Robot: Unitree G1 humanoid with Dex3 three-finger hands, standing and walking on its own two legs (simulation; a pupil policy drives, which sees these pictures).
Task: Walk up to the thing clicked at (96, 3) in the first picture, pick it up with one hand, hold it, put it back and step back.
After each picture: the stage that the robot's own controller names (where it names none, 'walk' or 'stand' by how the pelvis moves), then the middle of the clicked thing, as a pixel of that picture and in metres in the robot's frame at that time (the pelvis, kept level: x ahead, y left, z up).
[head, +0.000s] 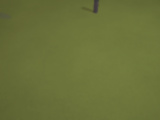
stand; (96, 4) +2.19 -0.19 -0.65
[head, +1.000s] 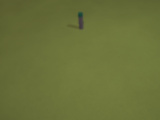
walk; (80, 21) +2.04 +0.17 -0.63
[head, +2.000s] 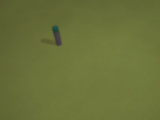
walk; (57, 36) +1.39 +0.40 -0.65
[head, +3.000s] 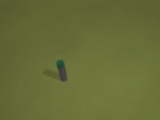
walk; (62, 71) +0.95 +0.28 -0.65
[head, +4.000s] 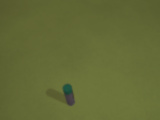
walk; (69, 95) +0.61 +0.18 -0.64
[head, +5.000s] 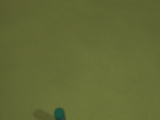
stand; (60, 119) +0.44 +0.16 -0.63
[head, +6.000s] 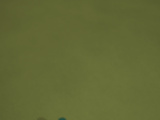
stand; out of the picture +0.41 +0.14 -0.65
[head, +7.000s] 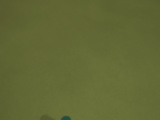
stand; out of the picture +0.41 +0.12 -0.65
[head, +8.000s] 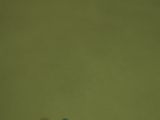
stand; out of the picture +0.40 +0.12 -0.65
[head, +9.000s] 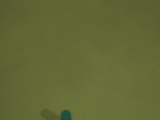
stand; out of the picture +0.43 +0.13 -0.65
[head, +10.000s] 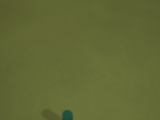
stand; out of the picture +0.44 +0.10 -0.64
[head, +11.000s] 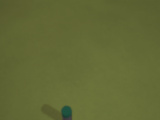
stand; (67, 117) +0.44 +0.11 -0.65
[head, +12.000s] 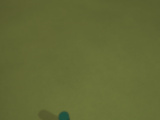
walk; out of the picture +0.39 +0.14 -0.65
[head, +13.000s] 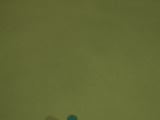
stand; out of the picture +0.43 +0.09 -0.64
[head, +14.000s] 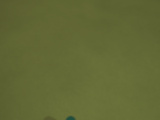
stand; out of the picture +0.41 +0.09 -0.66
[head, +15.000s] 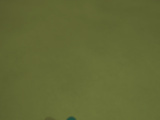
stand; out of the picture +0.41 +0.09 -0.66
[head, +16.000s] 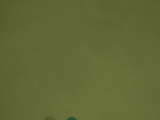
stand; out of the picture +0.41 +0.08 -0.66
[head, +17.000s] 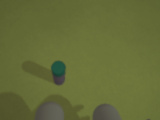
go down; (58, 74) +0.46 +0.10 -0.41
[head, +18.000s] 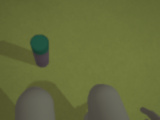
go down; (41, 53) +0.49 +0.14 -0.28
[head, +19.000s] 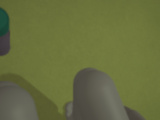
close in; out of the picture +0.48 +0.19 -0.17
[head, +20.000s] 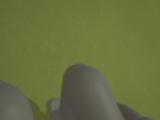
close; out of the picture +0.48 +0.21 -0.17
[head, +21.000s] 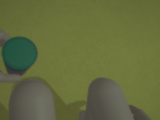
lift; (18, 61) +0.36 +0.21 -0.06
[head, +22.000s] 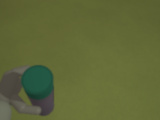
hold; (41, 95) +0.29 +0.13 +0.06
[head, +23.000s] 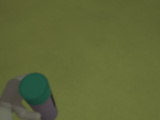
hold; (42, 102) +0.28 +0.14 +0.03
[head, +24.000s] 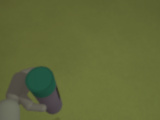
crouch; (47, 94) +0.31 +0.12 +0.00
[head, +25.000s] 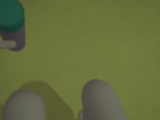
lower; (12, 30) +0.49 +0.16 -0.04
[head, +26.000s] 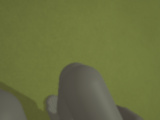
lower; out of the picture +0.46 +0.24 -0.17
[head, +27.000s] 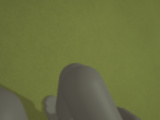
lower; out of the picture +0.46 +0.22 -0.18
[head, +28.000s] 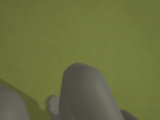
lower; out of the picture +0.46 +0.22 -0.18
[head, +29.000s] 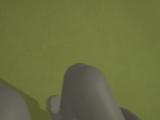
lower; out of the picture +0.45 +0.22 -0.18
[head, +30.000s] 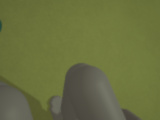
loosen; out of the picture +0.45 +0.20 -0.17
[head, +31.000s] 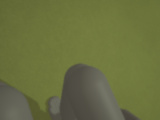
open; out of the picture +0.45 +0.21 -0.18
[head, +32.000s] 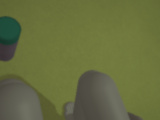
stand; (6, 43) +0.46 +0.19 -0.20
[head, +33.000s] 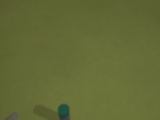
stand; (64, 115) +0.41 +0.09 -0.56
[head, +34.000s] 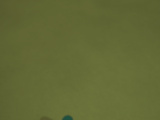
stand; out of the picture +0.41 +0.10 -0.59
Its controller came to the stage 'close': yes
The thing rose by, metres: 0.67
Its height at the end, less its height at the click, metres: +0.00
